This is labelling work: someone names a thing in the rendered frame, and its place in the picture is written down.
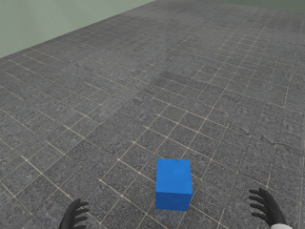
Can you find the carton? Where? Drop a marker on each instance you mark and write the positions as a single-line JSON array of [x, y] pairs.
[[173, 187]]

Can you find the right robot hand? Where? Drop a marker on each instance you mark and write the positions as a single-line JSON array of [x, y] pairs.
[[273, 214]]

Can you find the left robot hand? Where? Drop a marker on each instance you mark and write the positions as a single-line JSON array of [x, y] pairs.
[[68, 221]]

